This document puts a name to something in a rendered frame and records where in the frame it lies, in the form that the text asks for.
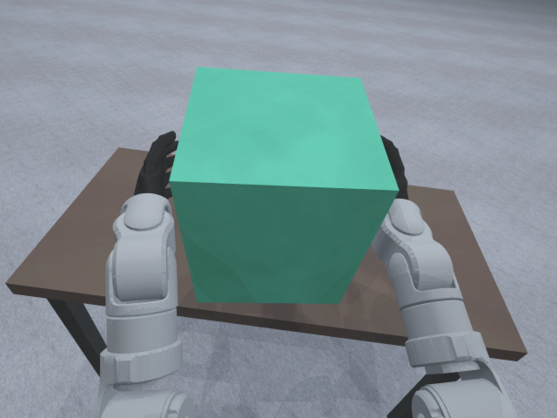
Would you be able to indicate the carton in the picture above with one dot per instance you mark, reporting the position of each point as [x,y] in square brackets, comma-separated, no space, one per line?
[280,183]

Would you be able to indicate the robot left hand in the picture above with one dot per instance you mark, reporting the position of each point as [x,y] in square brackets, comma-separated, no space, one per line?
[153,177]

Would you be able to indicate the table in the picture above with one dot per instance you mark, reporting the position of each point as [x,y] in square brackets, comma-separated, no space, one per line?
[67,267]

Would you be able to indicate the robot right forearm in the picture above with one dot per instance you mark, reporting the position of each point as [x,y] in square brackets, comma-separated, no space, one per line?
[440,334]

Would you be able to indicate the robot right hand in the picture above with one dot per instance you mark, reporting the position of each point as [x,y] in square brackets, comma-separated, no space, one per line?
[397,167]

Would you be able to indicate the robot left forearm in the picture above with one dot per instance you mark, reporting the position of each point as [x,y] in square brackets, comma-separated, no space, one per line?
[141,296]

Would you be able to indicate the right robot upper arm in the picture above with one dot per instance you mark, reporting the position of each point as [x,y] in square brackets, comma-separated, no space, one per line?
[477,398]

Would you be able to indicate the left robot upper arm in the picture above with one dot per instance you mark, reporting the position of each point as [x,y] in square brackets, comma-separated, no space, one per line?
[168,403]

